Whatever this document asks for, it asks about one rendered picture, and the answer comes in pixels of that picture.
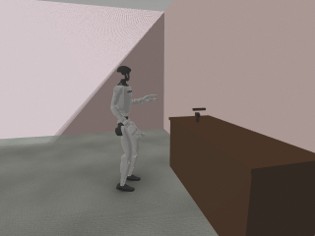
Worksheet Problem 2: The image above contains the right robot upper arm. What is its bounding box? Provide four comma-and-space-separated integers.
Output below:
110, 86, 123, 111

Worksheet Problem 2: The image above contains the counter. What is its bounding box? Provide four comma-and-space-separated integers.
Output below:
168, 107, 315, 236

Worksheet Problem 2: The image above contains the robot right forearm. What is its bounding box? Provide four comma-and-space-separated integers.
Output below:
111, 105, 131, 128

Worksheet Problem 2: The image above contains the robot left thigh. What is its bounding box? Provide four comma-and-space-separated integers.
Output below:
130, 121, 140, 156

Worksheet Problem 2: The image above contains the robot left hand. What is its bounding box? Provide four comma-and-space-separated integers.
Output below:
143, 94, 158, 102

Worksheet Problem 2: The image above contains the robot left forearm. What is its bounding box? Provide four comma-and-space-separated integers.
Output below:
131, 97, 144, 104

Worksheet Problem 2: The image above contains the robot right shin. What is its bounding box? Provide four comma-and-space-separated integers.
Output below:
120, 156, 132, 186

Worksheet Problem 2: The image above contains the robot right hand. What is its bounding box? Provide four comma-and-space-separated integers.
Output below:
127, 125, 145, 141

